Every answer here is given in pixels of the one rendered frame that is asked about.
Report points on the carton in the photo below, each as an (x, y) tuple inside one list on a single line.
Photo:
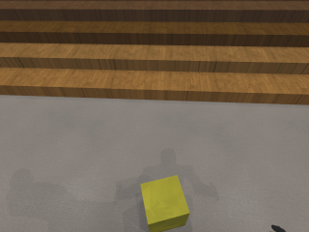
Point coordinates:
[(165, 204)]

